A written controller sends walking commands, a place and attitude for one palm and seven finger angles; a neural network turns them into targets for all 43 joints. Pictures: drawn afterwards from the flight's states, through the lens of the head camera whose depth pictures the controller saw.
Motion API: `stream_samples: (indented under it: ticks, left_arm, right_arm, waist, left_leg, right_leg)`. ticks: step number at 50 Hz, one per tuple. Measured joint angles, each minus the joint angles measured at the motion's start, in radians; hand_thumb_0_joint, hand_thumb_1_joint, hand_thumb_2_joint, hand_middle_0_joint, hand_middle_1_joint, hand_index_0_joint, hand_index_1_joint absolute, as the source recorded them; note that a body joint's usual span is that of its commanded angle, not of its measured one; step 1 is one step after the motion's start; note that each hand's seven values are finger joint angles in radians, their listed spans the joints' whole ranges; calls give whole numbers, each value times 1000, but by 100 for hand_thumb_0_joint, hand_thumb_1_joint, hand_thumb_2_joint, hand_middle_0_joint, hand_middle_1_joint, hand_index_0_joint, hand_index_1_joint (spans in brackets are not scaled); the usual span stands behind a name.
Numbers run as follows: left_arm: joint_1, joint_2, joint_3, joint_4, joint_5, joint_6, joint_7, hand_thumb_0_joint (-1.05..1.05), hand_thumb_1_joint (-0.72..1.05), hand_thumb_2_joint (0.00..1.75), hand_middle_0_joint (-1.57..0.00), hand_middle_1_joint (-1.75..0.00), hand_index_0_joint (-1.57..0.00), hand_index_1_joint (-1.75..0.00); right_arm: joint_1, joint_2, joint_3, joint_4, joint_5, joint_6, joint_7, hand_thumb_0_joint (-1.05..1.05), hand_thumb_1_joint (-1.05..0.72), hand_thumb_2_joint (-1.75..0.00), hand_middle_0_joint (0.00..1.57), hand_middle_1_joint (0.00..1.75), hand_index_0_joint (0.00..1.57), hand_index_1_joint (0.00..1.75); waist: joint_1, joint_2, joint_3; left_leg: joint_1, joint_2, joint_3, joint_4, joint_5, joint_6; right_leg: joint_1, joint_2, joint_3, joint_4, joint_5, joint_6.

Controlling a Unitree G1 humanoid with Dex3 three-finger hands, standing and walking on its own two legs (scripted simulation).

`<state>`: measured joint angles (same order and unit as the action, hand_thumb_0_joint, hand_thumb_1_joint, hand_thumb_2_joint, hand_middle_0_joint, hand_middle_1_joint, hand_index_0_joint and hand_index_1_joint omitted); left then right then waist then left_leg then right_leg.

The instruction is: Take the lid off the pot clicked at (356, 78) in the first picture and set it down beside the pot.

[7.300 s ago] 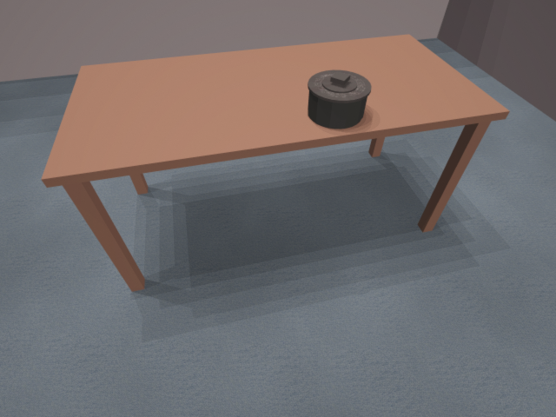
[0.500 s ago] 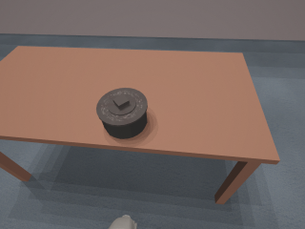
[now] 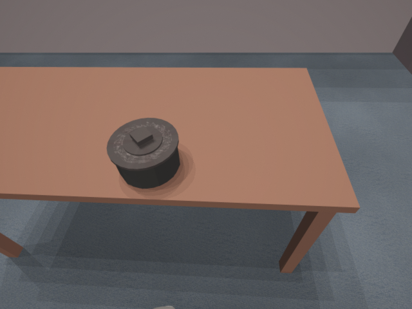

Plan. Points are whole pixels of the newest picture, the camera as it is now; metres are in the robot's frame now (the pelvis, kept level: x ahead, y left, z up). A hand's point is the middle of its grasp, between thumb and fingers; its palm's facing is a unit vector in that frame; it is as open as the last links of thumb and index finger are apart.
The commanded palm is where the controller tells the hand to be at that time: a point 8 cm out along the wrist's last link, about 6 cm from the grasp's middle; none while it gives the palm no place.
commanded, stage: come to a stop and stand still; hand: left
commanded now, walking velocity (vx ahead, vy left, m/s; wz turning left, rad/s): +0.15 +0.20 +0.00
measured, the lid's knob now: (141, 135) +0.52 +0.21 +0.02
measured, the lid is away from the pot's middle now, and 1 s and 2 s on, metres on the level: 0.00 0.00 0.00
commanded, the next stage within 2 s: look again from close up in 1.10 s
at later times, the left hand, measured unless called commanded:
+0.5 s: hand out of the picture -0.01 +0.23 -0.17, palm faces +0.08 -0.96 -0.26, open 7.4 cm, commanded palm none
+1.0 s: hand out of the picture +0.03 +0.27 -0.17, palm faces +0.01 -0.98 -0.21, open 7.4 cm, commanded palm none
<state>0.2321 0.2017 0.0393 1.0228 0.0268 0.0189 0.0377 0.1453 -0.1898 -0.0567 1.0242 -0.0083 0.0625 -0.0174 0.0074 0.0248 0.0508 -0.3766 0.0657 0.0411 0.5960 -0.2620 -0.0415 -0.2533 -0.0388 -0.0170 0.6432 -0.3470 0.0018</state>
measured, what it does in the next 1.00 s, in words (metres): steps on the spot: left foot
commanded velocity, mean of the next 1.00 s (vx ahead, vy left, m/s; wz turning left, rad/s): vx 0.01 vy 0.04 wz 0.00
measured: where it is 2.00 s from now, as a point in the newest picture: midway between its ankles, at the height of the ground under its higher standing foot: outside the picture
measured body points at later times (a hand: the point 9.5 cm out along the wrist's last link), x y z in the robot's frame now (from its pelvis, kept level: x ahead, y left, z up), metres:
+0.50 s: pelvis +0.00 +0.04 +0.00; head +0.01 +0.04 +0.45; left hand -0.01 +0.28 -0.15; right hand +0.06 -0.20 -0.15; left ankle -0.02 +0.14 -0.72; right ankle -0.01 -0.11 -0.72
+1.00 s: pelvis +0.02 +0.09 +0.01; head +0.04 +0.10 +0.46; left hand +0.03 +0.33 -0.15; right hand +0.06 -0.15 -0.14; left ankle -0.03 +0.14 -0.72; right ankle -0.01 -0.11 -0.72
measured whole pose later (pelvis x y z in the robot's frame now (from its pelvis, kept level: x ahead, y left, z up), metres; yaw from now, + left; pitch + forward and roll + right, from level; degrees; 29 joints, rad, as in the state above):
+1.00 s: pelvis +0.02 +0.09 +0.01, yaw +0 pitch +0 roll -1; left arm 0.30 0.20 -0.01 1.01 0.02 0.02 0.04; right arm 0.27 -0.18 0.01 0.98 -0.01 0.00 -0.02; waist 0.01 -0.02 0.04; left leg -0.17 -0.06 0.11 0.52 -0.36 0.10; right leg -0.20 -0.13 0.02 0.51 -0.30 0.04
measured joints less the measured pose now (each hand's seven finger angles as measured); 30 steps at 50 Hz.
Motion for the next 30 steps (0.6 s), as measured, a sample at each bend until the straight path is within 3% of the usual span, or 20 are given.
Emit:
stream_samples:
  ticks: [3,6,9,14,19,22,23,26,30]
  left_arm:
    - [34,-18,-12,8,3,8,-10,0,91,90,-20,-30,-20,-30]
    - [58,-32,-13,12,0,3,-15,0,90,90,-20,-30,-20,-30]
    - [56,-40,-11,6,-1,-8,-15,0,90,90,-20,-30,-21,-30]
    - [46,-44,-4,-3,1,-26,-2,0,90,90,-21,-30,-21,-30]
    - [57,-32,-5,18,4,-20,12,0,90,90,-21,-30,-21,-30]
    - [80,-28,-21,18,-3,-13,11,0,90,90,-21,-30,-21,-30]
    - [74,-25,-23,23,-6,-7,9,0,90,90,-21,-30,-21,-30]
    - [74,-21,-24,21,-6,0,9,1,90,90,-20,-30,-21,-30]
    - [80,-27,-37,4,0,3,2,1,90,90,-20,-30,-21,-30]
  right_arm:
    - [70,-24,-9,18,-8,21,14,0,-92,-90,20,30,20,30]
    - [117,-42,-14,30,-13,12,24,1,-92,-90,20,30,20,30]
    - [157,-54,-15,32,-10,0,24,1,-92,-90,20,30,20,30]
    - [181,-54,-6,46,-4,8,12,1,-91,-90,20,30,20,30]
    - [145,-33,13,25,6,-5,7,1,-91,-90,19,30,19,30]
    - [137,-37,22,-44,-1,-33,13,1,-91,-90,20,30,20,30]
    - [127,-32,23,-52,-4,-38,12,1,-91,-90,20,30,20,30]
    - [103,-10,43,-69,-12,-36,12,1,-91,-90,19,30,20,30]
    - [83,-2,54,-99,-10,-50,8,1,-94,-90,20,30,20,30]
  waist:
    - [2,9,-55]
    - [3,2,-74]
    - [-5,2,-59]
    - [9,-5,-23]
    - [21,-26,-7]
    - [-4,8,-23]
    - [-10,9,-22]
    - [8,3,-34]
    - [14,11,-54]
  left_leg:
    - [-19,-37,-20,151,-135,8]
    - [-30,-58,-17,292,-101,14]
    - [-21,-64,-16,337,-87,3]
    - [17,-67,-10,282,-153,-18]
    - [100,-69,7,58,-126,-12]
    - [137,-51,-1,-46,-56,27]
    - [125,-56,-4,-16,-63,46]
    - [119,-66,12,46,-115,77]
    - [128,-78,29,35,-119,100]
  right_leg:
    - [25,-4,0,-59,7,-18]
    - [47,-8,17,-154,63,-20]
    - [56,-10,11,-209,95,-23]
    - [53,-22,-8,-225,104,-18]
    - [36,-37,-8,-176,83,6]
    - [-6,-21,-29,-79,32,31]
    - [-14,-27,-34,-47,13,38]
    - [-5,-38,-18,-35,10,40]
    - [6,-47,-3,-58,12,18]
